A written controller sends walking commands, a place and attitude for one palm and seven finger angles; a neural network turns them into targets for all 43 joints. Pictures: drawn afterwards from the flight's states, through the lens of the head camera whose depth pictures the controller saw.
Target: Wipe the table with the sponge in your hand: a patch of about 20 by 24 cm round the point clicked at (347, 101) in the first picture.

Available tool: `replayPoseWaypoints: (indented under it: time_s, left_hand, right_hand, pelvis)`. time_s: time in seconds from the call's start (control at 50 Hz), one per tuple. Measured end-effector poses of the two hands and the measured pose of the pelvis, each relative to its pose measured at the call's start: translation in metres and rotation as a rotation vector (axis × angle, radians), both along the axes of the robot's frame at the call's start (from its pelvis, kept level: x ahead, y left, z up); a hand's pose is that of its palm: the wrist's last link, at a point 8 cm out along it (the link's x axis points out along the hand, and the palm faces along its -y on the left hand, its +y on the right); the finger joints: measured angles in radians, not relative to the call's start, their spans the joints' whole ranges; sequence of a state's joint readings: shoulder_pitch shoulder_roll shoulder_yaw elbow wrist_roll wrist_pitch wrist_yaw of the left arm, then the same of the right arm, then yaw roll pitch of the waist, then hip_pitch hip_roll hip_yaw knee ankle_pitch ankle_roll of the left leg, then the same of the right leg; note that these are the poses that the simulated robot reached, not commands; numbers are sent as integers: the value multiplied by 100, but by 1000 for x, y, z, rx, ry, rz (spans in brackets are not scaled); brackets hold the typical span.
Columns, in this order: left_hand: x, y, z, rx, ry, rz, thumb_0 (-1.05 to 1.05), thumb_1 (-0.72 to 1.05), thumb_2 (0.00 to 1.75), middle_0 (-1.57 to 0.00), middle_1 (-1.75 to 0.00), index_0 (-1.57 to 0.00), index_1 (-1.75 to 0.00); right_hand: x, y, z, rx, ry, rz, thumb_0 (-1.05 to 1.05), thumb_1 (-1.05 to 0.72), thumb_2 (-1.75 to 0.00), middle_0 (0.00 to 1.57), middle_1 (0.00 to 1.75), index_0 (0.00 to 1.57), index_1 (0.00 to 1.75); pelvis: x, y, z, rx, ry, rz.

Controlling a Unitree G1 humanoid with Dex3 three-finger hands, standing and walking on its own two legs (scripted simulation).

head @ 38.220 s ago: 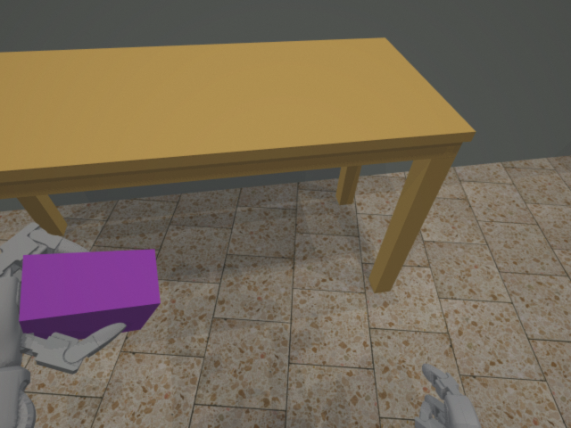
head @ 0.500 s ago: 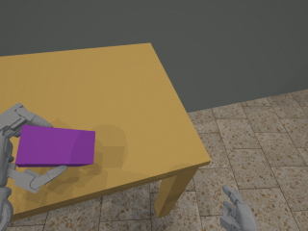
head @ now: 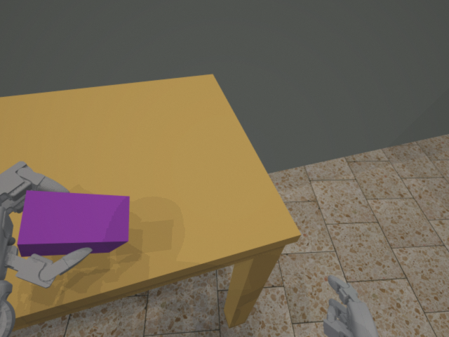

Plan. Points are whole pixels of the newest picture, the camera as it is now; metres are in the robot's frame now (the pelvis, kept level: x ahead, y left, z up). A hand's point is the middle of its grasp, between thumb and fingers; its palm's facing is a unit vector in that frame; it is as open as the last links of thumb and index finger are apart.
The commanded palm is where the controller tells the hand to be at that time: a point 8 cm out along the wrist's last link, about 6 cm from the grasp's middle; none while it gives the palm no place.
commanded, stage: come to a stop and stand still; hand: left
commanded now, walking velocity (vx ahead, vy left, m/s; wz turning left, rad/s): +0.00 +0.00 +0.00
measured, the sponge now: (89, 226) +0.23 +0.21 +0.13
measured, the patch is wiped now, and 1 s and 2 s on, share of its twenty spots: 0.00 0.00 0.00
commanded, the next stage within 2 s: look again from close up in 0.98 s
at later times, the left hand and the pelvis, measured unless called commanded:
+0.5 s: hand (70, 210) +0.25 +0.24 +0.14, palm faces +0.26 -0.89 -0.39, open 10.2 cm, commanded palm +0.19 +0.29 +0.17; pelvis +0.02 +0.02 +0.00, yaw -2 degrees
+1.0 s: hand (54, 203) +0.25 +0.27 +0.14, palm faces +0.35 -0.86 -0.36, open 10.2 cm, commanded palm +0.20 +0.29 +0.17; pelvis +0.03 +0.02 +0.00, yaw -2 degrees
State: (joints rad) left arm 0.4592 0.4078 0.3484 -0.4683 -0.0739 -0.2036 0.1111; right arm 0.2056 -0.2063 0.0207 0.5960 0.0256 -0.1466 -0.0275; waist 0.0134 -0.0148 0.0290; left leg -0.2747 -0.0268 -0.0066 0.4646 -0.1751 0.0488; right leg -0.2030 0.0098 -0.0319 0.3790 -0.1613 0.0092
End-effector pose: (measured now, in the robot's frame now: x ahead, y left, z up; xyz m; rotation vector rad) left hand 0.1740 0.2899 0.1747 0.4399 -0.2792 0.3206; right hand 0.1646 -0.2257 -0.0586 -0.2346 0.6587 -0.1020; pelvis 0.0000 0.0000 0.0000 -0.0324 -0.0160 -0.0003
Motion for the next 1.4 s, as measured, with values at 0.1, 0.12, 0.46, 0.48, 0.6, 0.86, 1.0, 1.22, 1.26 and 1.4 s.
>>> replayPoseWaypoints:
  time_s: [0.1, 0.12, 0.46, 0.48, 0.6, 0.86, 1.0, 1.22, 1.26, 1.4]
  left_hand:
    - [2, 3, -12, -37, 51, 27, -1, -52, 105, -72, -134, -75, -133]
    - [3, 3, -15, -46, 62, 30, -1, -52, 105, -72, -134, -75, -133]
    - [37, 1, -10, 8, -4, -77, -1, -52, 105, -72, -135, -75, -134]
    - [37, -2, -14, 6, 15, -94, -1, -52, 105, -72, -135, -75, -134]
    - [44, 21, -21, 23, 29, -34, -1, -53, 105, -73, -134, -75, -133]
    - [55, 10, -4, -12, -56, -65, -1, -53, 105, -72, -134, -75, -133]
    - [42, 23, -20, -27, 49, 8, -1, -53, 105, -73, -134, -75, -133]
    - [30, 13, -9, -37, -9, 10, -1, -53, 105, -73, -134, -75, -133]
    - [31, 13, -10, -31, -1, 10, -1, -53, 105, -73, -134, -75, -133]
    - [32, 10, -14, -17, 36, 10, -1, -53, 105, -73, -134, -75, -133]
  right_hand:
    - [3, 1, 0, 4, 1, -6, 1, -90, -90, 20, 30, 21, 30]
    - [4, 1, -1, 3, 4, -7, 1, -90, -90, 20, 30, 21, 30]
    - [-1, 16, -9, 29, 17, -18, 1, -90, -90, 20, 30, 21, 30]
    - [-1, 17, -9, 27, 27, -23, 1, -90, -90, 20, 30, 21, 30]
    - [9, 20, -9, -11, 76, -12, 1, -90, -90, 20, 30, 21, 30]
    - [55, 26, 12, -10, -48, 11, 1, -90, -90, 20, 30, 21, 30]
    - [43, 26, 9, -9, -18, 3, 1, -90, -90, 20, 30, 21, 30]
    - [13, 22, -3, -8, 42, -11, 1, -90, -90, 20, 30, 21, 30]
    - [9, 21, -4, -3, 41, -21, 1, -90, -90, 20, 30, 21, 30]
    - [0, 14, -6, 0, 52, -41, 1, -90, -90, 20, 30, 21, 30]
  pelvis:
    - [4, 2, 1, 1, 1, -8]
    - [4, 2, 1, 1, 1, -9]
    - [16, 18, -3, 10, 19, -41]
    - [19, 19, -3, 9, 20, -39]
    - [31, 16, -2, 5, 21, -19]
    - [38, 21, -1, -1, 12, -30]
    - [32, 19, 0, -1, 5, -29]
    - [20, 18, 0, -2, -12, -28]
    - [19, 17, 1, -1, -11, -28]
    - [18, 14, 1, 0, -7, -24]
